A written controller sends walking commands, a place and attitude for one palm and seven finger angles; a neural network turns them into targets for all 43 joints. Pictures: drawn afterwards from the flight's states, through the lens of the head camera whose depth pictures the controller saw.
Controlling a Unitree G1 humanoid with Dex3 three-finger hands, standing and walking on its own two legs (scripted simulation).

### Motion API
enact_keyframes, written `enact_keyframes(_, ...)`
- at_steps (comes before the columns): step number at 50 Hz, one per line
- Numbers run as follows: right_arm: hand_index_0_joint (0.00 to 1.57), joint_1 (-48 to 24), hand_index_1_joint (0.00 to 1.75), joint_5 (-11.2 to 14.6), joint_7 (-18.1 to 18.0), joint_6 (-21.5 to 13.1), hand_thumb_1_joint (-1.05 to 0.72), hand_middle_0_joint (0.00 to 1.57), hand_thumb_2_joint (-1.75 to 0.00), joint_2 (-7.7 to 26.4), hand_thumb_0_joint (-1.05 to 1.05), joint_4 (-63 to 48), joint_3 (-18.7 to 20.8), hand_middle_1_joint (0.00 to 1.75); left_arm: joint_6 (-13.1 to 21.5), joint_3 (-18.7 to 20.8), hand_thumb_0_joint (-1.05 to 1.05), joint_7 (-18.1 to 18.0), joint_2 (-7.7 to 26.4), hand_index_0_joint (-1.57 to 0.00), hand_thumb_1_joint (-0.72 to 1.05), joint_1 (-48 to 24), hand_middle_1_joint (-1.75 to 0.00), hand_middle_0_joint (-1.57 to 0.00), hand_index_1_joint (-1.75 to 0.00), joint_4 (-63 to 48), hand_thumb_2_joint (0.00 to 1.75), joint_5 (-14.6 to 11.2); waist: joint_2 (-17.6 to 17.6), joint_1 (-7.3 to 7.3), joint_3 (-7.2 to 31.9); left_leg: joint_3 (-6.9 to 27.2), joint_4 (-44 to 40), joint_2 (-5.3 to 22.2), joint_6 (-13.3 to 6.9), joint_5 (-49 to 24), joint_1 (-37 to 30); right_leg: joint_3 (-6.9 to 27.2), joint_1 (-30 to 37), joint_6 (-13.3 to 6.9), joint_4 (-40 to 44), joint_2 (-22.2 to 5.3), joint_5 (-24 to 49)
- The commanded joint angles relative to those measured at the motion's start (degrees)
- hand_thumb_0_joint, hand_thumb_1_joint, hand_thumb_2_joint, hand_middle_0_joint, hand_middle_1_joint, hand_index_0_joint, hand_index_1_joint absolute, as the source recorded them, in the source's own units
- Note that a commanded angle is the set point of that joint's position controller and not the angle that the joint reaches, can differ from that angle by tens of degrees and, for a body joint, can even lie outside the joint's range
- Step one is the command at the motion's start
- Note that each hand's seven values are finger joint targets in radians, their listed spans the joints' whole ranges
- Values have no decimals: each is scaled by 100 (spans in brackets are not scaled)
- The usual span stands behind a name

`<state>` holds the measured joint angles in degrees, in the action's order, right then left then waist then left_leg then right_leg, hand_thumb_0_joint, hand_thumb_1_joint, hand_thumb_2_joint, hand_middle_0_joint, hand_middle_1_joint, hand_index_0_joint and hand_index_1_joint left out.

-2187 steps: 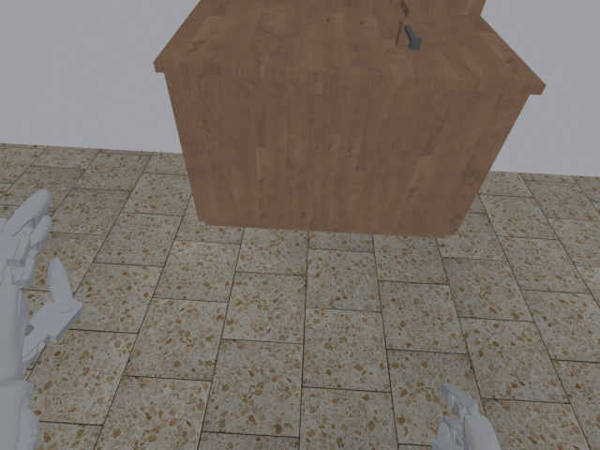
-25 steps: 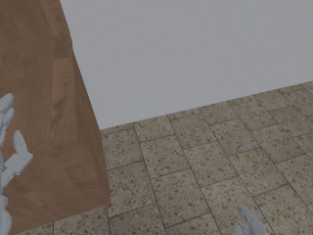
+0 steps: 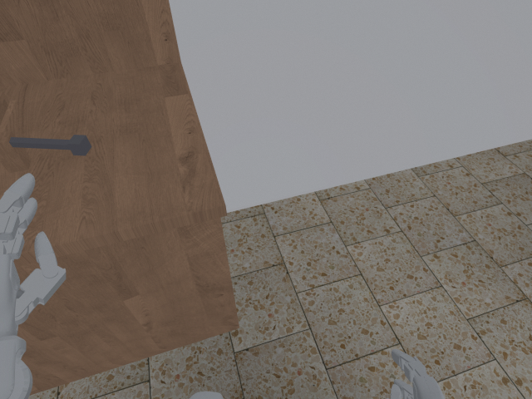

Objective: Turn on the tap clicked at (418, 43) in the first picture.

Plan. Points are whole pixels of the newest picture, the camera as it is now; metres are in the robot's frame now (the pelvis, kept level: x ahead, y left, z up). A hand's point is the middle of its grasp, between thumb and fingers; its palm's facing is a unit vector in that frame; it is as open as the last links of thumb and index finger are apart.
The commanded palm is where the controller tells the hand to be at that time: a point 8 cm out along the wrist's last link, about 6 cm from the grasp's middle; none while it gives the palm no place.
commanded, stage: shuffle to correct the standing spot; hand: left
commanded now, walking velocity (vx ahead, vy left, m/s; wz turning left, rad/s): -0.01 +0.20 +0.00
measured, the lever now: (79, 145) +0.52 +0.40 +0.09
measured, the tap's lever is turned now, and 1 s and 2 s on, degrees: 68 68 68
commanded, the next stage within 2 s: come to a stop and stand still in 1.60 s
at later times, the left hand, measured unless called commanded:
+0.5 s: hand out of the picture +0.13 +0.39 +0.16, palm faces +0.43 -0.80 -0.41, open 7.4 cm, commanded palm +0.07 +0.42 +0.18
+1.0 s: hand out of the picture +0.10 +0.51 +0.16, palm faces +0.46 -0.80 -0.39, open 7.4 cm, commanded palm +0.05 +0.54 +0.18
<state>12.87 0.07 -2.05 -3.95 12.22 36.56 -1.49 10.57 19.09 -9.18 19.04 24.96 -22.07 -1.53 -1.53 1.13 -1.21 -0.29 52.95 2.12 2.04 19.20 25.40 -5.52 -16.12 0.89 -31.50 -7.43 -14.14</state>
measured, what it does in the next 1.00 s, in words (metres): steps to the left: left foot, then right foot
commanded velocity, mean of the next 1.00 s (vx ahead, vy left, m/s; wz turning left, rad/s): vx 0.11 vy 0.13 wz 0.00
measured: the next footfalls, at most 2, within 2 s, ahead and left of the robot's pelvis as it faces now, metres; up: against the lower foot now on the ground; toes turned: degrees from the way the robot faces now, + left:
left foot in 0.10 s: +0.03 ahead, +0.21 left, +0.00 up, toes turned +2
right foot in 0.30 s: +0.00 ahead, +0.02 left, +0.00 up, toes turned -8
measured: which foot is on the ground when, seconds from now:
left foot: up 0.00-0.08, down 0.10-0.32, up 0.34-0.60, down 0.62-0.86, up 0.88-1.00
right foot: down 0.00-0.10, up 0.12-0.28, down 0.30-0.62, up 0.64-0.82, down 0.84-1.00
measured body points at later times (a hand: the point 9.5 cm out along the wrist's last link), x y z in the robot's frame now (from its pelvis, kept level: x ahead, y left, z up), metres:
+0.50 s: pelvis -0.08 +0.14 +0.00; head -0.08 +0.13 +0.45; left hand +0.10 +0.43 +0.19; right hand +0.07 -0.09 -0.11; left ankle -0.07 +0.29 -0.67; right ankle -0.04 +0.03 -0.74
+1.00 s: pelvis -0.10 +0.26 -0.01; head -0.11 +0.25 +0.44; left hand +0.07 +0.55 +0.19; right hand +0.05 +0.04 -0.11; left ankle -0.09 +0.37 -0.69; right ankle -0.09 +0.16 -0.74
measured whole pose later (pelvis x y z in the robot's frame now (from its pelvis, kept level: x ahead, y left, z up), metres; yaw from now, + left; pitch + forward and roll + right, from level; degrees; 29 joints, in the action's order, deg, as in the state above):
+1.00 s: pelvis -0.10 +0.26 -0.01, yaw +2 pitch -1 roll +0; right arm 13.7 0.1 -1.5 -4.5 11.5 38.7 -0.7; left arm 12.0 19.4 -8.1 19.0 24.4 -23.3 -1.2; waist 1.1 1.1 -0.2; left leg -2.7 54.6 1.2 0.4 19.8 26.0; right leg -7.3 -15.3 -2.3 -33.3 -2.1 -16.9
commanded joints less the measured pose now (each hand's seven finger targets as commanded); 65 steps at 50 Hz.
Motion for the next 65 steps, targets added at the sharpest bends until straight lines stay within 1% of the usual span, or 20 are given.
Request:
enact_keyframes(1, 20, -663, 30, -34, -174, -439, -90, 20, -90, 439, 0, -987, 272, 30, 419, 769, 0, -180, 1436, -20, 90, -787, -30, -20, -30, -2275, 90, 57, -581, 27, 455, -555, -1846, -240, -78, 10, -1178, 910, -351, -575, 1206, -1012, -558)
enact_keyframes(3, 20, -493, 30, -13, -233, -447, -90, 20, -90, 513, 0, -1010, 364, 30, 404, 919, 0, -183, 1570, -20, 90, -680, -30, -20, -30, -2599, 90, 1, 282, -142, 622, -638, -2794, -332, -48, -305, -1725, 577, -339, -261, 138, -579, -613)
enact_keyframes(5, 20, -485, 30, 2, -187, -528, -90, 20, -90, 808, 0, -1190, 436, 30, 562, 926, 0, -154, 1414, -20, 90, -657, -30, -20, -30, -2856, 90, 32, 2612, -98, 597, 1321, -3609, 1183, -751, -1532, -1236, -167, -870, 157, -2272, 479, -1673)
enact_keyframes(9, 20, -295, 30, 50, 40, -652, -90, 20, -90, 703, 0, -948, 581, 30, 680, 1170, 0, -57, 1268, -20, 90, 154, -30, -20, -30, -1976, 90, -28, 1711, -109, 926, 544, -2668, 876, -952, -3481, -1199, -7, -791, 48, -2583, 552, -1512)
enact_keyframes(14, 20, -457, 30, 66, 62, -684, -90, 20, -90, 713, 0, -942, 368, 30, 484, 879, 0, -47, 1164, -20, 90, 55, -30, -20, -30, -1826, 90, -52, 1024, 22, 655, 439, -2371, 670, -595, -707, 133, 82, 929, 5, 266, 368, 29)
enact_keyframes(16, 20, -415, 30, 12, 97, -574, -90, 20, -90, 571, 0, -1040, 333, 30, 432, 1042, 0, -89, 1529, -20, 90, -191, -30, -20, -30, -1426, 90, 18, -1153, -35, 447, -154, -48, -263, -106, 1022, 1174, 3194, 905, -875, 1530, -1804, 73)
enact_keyframes(21, 20, -473, 30, 40, 49, -402, -90, 20, -90, 579, 0, -755, 307, 30, 489, 902, 0, -15, 1296, -20, 90, -393, -30, -20, -30, -1109, 90, -33, -993, -128, 262, 356, 1452, 171, 33, -269, 830, 1603, 82, -815, 1421, -1369, -26)
enact_keyframes(27, 20, -525, 30, -35, -95, -469, -90, 20, -90, 453, 0, -887, 361, 30, 516, 769, 0, -99, 1304, -20, 90, -617, -30, -20, -30, -1993, 90, 26, -679, -13, 358, -588, -1768, -107, -152, 42, -1250, 1013, -728, -591, 1524, -964, -1812)
enact_keyframes(29, 20, -313, 30, -49, -135, -532, -90, 20, -90, 526, 0, -868, 394, 30, 529, 722, 0, -95, 1323, -20, 90, -753, -30, -20, -30, -2303, 90, 14, 487, -156, 544, -606, -2728, -248, -128, 55, -1782, 642, -673, -332, 355, -475, -1716)
enact_keyframes(31, 20, -286, 30, -3, -97, -623, -90, 20, -90, 844, 0, -997, 494, 30, 622, 741, 0, -103, 1234, -20, 90, -921, -30, -20, -30, -2524, 90, 32, 2803, -165, 326, 1618, -3953, 1229, -856, 405, -1253, -133, -1228, 91, -2410, 632, -1794)
enact_keyframes(34, 20, -332, 30, -14, -20, -695, -90, 20, -90, 698, 0, -847, 582, 30, 635, 1037, 0, -71, 1378, -20, 90, -334, -30, -20, -30, -1959, 90, 30, 1597, -157, 512, 1592, -3451, 1185, -1238, -1197, -1201, 280, -1588, 12, -3407, 480, -1575)
enact_keyframes(40, 20, -482, 30, 67, 12, -686, -90, 20, -90, 643, 0, -828, 363, 30, 495, 833, 0, -70, 1153, -20, 90, 84, -30, -20, -30, -1735, 90, -21, 1101, -10, 712, 602, -2716, 768, -809, -721, -422, -123, 597, -37, 93, 678, -446)
enact_keyframes(44, 20, -467, 30, -18, 24, -491, -90, 20, -90, 651, 0, -813, 373, 30, 419, 928, 0, -86, 1381, -20, 90, -710, -30, -20, -30, -1254, 90, 4, -830, -48, 214, 45, 559, -85, -183, 770, 1300, 3473, 871, -1328, 1923, -1786, -1343)
enact_keyframes(48, 20, -535, 30, 22, -5, -390, -90, 20, -90, 578, 0, -777, 294, 30, 491, 889, 0, 27, 1315, -20, 90, -758, -30, -20, -30, -1217, 90, 18, -752, -95, 112, 137, 198, 331, -165, 50, 676, 1658, 276, -1120, 1380, -1128, 122)
enact_keyframes(51, 20, -631, 30, -39, -121, -354, -90, 20, -90, 410, 0, -851, 255, 30, 486, 755, 0, -6, 1192, -20, 90, -659, -30, -20, -30, -1470, 90, 39, -834, 15, 298, -519, -1453, 67, -280, -145, -806, 912, -345, -875, 1288, -618, -1007)
enact_keyframes(53, 20, -560, 30, -54, -206, -440, -90, 20, -90, 505, 0, -883, 324, 30, 470, 591, 0, -27, 1137, -20, 90, -1048, -30, -20, -30, -2056, 90, -16, 213, -128, 385, -704, -2230, -152, -201, -308, -1727, 656, -743, -711, 669, -287, -1916)
enact_keyframes(54, 20, -462, 30, -61, -233, -488, -90, 20, -90, 565, 0, -882, 350, 30, 513, 571, 0, -33, 1178, -20, 90, -1022, -30, -20, -30, -2174, 90, 16, 908, -127, 539, -329, -2607, 40, -278, 104, -2049, 502, -877, -550, -126, -6, -1939)
enact_keyframes(56, 20, -481, 30, -30, -182, -561, -90, 20, -90, 719, 0, -988, 383, 30, 579, 583, 0, -105, 1176, -20, 90, -1168, -30, -20, -30, -2512, 90, 45, 2625, -184, 356, 2831, -4151, 1823, -1170, 790, -2073, 220, -1935, -186, -2667, 851, -2054)
enact_keyframes(59, 20, -516, 30, -31, -104, -659, -90, 20, -90, 542, 0, -883, 385, 30, 549, 836, 0, -57, 1363, -20, 90, -972, -30, -20, -30, -2370, 90, 83, 1340, -179, 346, 2531, -3932, 1822, -1362, 119, -1812, 667, -2107, -183, -3486, 447, -1266)
enact_keyframes(65, 20, -337, 30, 36, 13, -591, -90, 20, -90, 582, 0, -904, 410, 30, 395, 792, 0, 29, 1023, -20, 90, 176, -30, -20, -30, -2029, 90, -48, 1239, -123, 694, 827, -3659, 1371, -1019, -1487, -1627, 144, -1380, -62, -2168, 518, -436)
